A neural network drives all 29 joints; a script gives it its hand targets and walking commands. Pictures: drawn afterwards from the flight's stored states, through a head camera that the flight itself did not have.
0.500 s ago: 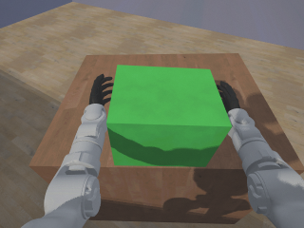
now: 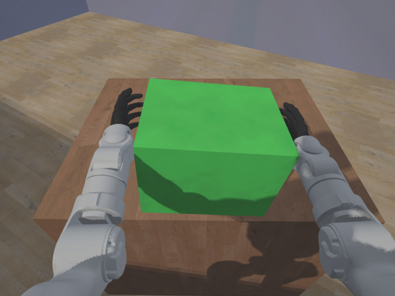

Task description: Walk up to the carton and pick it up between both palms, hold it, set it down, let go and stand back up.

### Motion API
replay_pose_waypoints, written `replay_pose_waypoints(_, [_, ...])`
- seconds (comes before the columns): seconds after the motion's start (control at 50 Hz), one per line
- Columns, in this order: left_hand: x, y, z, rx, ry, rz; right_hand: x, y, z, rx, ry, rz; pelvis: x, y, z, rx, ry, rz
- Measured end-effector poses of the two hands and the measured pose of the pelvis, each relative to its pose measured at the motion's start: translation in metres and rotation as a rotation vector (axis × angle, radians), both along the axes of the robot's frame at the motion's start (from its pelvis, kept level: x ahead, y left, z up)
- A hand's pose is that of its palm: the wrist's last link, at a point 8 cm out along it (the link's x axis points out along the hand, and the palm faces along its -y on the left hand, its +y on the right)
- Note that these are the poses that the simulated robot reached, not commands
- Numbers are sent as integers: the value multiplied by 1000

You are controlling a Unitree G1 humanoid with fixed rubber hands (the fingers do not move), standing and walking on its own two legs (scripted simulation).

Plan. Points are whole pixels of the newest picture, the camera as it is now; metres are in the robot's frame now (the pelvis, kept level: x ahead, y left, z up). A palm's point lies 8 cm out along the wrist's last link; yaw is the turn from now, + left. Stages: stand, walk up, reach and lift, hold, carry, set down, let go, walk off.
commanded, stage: reach and lift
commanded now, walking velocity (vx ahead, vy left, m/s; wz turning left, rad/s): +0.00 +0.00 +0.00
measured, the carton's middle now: (207, 148) +0.41 +0.02 +0.09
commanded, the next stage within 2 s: hold in 1.64 s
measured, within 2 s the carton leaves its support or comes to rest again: neither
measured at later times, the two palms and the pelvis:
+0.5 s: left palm (105, 110) +0.38 +0.21 +0.22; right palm (306, 127) +0.38 -0.16 +0.19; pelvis +0.00 +0.01 +0.00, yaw +1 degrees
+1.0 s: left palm (103, 104) +0.38 +0.21 +0.23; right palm (308, 121) +0.38 -0.16 +0.20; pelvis +0.00 +0.01 +0.00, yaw +1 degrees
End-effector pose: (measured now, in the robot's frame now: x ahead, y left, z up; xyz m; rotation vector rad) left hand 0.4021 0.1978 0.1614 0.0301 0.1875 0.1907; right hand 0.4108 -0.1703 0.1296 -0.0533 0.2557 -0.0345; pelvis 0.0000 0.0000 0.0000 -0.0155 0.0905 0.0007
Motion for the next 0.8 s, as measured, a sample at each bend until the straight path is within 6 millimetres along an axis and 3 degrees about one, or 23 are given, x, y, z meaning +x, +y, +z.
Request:
replay_pose_waypoints(0.16, [3,2,36,-5,-54,-10,1,1,34,-29,-54,-4,6,3,2,-3,-39,2])
replay_pose_waypoints(0.28, [-6,5,36,-16,1,-35,-14,4,37,-24,-2,-22,6,8,3,-8,-106,5])
replay_pose_waypoints(0.42, [-19,9,60,-16,-71,-37,-25,8,61,-16,-75,-27,1,13,3,-10,-133,8])
replay_pose_waypoints(0.64, [-23,7,48,3,11,-42,-32,5,45,60,4,-41,-2,13,2,-9,-149,10])
replay_pose_waypoints(0.8, [-20,5,66,42,-56,-47,-27,4,68,33,-70,-37,1,14,3,-10,-143,10])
